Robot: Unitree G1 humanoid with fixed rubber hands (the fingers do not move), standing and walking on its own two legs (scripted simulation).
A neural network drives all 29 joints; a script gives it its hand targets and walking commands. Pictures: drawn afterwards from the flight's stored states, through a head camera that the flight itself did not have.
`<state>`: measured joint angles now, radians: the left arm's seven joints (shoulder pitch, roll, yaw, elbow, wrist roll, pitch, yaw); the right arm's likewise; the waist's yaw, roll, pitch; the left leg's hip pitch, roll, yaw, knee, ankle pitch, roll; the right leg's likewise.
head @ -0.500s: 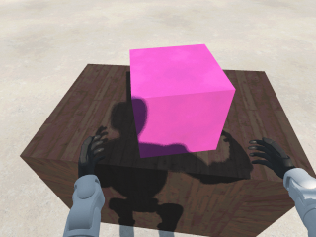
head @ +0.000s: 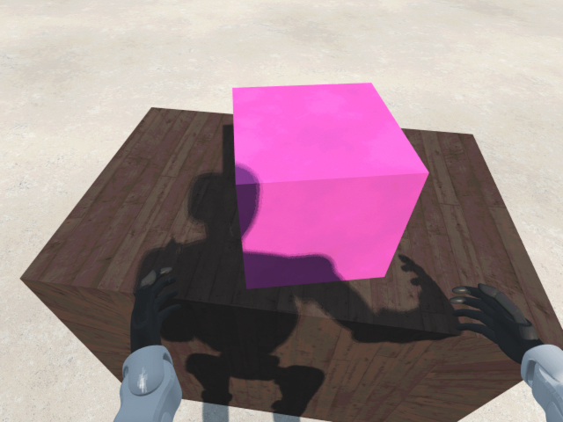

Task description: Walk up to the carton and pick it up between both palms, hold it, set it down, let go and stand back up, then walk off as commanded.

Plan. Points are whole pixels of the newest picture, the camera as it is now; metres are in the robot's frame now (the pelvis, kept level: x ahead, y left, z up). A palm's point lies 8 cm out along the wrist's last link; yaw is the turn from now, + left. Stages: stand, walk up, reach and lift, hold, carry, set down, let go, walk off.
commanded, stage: set down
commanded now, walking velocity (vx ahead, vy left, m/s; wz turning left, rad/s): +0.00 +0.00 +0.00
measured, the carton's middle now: (309, 184) +0.53 +0.00 +0.04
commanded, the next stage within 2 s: none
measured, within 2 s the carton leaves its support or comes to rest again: neither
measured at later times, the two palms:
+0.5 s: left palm (135, 392) +0.15 +0.21 +0.02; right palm (526, 398) +0.19 -0.28 +0.00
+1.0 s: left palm (143, 374) +0.18 +0.21 +0.00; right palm (491, 376) +0.22 -0.26 -0.02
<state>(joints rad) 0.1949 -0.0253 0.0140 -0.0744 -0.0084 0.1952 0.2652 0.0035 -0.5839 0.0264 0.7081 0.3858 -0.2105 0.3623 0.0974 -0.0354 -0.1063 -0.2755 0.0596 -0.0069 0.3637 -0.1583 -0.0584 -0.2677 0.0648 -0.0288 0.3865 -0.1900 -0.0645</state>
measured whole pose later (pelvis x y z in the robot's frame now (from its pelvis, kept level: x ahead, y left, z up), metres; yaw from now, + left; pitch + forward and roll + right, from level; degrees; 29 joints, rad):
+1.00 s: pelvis +0.03 +0.01 +0.00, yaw +0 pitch +1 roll +0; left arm 0.41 0.02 0.01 -0.08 -0.01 0.14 0.16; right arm 0.25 -0.44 0.03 0.56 0.39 -0.24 0.21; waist 0.10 -0.06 -0.01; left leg -0.17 0.05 -0.01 0.36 -0.21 -0.06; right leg -0.16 0.06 -0.03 0.38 -0.24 -0.06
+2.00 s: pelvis +0.03 +0.02 +0.00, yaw +0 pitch +1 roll +0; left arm 0.27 0.15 0.01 0.23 -0.01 0.19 0.05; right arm 0.26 -0.23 0.03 0.56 0.22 -0.16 0.07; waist 0.10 -0.07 0.06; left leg -0.17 0.03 0.01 0.38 -0.23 -0.03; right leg -0.15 0.04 -0.01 0.38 -0.24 -0.05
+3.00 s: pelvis -0.01 +0.03 +0.00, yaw +0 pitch -4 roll -1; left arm 0.27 0.31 0.01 0.75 -0.01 -0.02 -0.02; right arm 0.23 -0.28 0.03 0.72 0.07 -0.04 -0.01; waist 0.10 -0.03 0.01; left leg -0.16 0.03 0.01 0.44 -0.21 -0.02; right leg -0.12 0.04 -0.01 0.40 -0.21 -0.04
